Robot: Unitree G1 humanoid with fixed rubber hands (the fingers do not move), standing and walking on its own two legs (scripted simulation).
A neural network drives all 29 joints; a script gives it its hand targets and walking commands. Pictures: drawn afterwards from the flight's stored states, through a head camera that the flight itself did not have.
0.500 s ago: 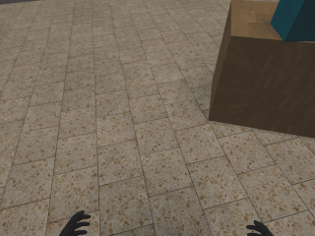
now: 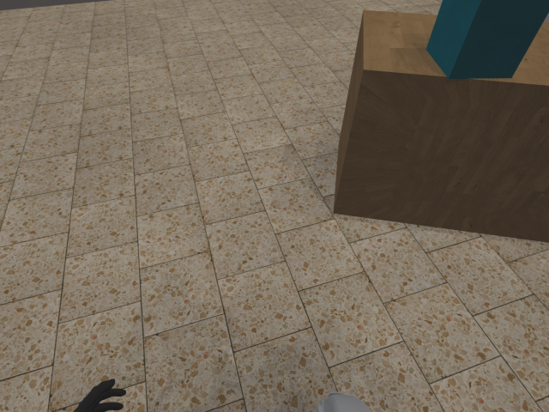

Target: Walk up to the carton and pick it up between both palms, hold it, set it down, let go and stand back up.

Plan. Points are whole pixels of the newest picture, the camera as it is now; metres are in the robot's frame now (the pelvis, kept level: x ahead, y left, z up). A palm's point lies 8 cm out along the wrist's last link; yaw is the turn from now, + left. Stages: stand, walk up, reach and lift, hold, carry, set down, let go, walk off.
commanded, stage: walk up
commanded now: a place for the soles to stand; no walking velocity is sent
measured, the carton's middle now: (483, 22) +1.16 -0.58 +0.09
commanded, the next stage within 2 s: none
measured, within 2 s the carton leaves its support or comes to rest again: neither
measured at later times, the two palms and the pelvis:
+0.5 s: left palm (202, 376) +0.19 +0.14 -0.07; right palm out of the picture +0.16 -0.50 -0.09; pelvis +0.10 -0.18 +0.01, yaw -7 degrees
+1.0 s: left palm (238, 282) +0.36 +0.10 -0.10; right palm out of the picture +0.29 -0.54 -0.07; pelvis +0.27 -0.20 +0.00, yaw -9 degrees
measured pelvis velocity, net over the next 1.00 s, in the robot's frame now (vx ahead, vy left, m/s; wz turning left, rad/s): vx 0.27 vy -0.20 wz -0.16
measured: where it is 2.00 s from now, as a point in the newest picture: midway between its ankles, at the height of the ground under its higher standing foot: (392, 329)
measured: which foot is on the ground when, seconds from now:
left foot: down 0.00-0.20, up 0.22-0.84, down 0.86-1.00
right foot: up 0.00-0.18, down 0.20-0.88, up 0.90-1.00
